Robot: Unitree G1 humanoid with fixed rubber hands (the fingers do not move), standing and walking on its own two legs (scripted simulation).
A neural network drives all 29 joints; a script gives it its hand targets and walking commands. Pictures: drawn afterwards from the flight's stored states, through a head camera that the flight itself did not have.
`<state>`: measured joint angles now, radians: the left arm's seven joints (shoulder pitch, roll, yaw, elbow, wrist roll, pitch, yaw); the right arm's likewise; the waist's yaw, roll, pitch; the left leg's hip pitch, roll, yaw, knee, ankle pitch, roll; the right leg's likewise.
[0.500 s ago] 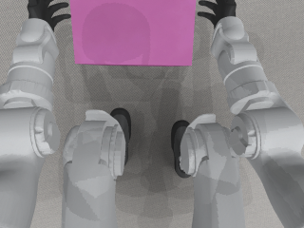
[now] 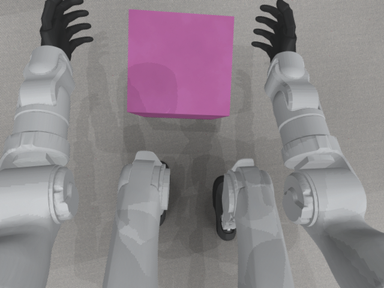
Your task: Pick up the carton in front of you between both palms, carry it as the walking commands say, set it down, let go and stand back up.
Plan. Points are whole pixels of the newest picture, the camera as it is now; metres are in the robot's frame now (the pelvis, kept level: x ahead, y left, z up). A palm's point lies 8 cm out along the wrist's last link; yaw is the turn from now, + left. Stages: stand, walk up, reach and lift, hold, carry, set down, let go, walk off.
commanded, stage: set down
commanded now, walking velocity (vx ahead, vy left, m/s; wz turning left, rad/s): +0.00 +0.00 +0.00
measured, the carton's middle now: (179, 77) +0.50 +0.07 -0.31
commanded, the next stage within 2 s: let go in 0.66 s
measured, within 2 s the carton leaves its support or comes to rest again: neither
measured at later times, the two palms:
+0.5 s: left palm out of the picture +0.49 +0.29 +0.03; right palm (346, 12) +0.52 -0.11 +0.03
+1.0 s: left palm out of the picture +0.41 +0.29 +0.15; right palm out of the picture +0.45 -0.14 +0.15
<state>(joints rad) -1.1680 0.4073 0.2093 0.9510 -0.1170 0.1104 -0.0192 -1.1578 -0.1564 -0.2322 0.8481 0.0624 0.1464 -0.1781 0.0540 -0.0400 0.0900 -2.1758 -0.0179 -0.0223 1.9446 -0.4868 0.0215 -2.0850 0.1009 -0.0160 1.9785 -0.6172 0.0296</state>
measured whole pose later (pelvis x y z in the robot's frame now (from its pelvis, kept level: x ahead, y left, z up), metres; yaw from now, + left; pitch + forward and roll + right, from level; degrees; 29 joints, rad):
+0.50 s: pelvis +0.02 +0.01 +0.13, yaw +1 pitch +44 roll -4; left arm -1.03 0.37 0.28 0.84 -0.05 0.15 -0.09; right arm -0.98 -0.13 -0.24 0.70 0.03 0.18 -0.14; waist 0.03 -0.02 -0.05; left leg -1.84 -0.03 -0.03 1.47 -0.40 0.02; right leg -1.76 0.08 0.01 1.49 -0.51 0.03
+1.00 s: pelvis +0.07 +0.02 +0.26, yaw +3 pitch +35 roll -2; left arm -0.53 0.26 0.23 0.65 0.06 0.08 -0.08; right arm -0.48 -0.12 -0.18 0.59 -0.07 0.09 -0.04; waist 0.02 -0.02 -0.05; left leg -1.23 -0.05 -0.03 0.89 -0.27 0.04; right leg -1.15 0.04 0.05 0.91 -0.36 0.03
